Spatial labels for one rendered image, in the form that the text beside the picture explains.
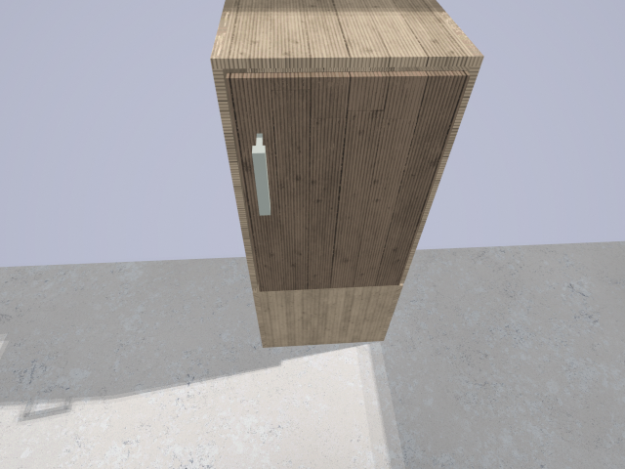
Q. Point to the handle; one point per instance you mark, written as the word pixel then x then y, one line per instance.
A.
pixel 261 176

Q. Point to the cupboard door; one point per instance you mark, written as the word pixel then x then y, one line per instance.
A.
pixel 352 158

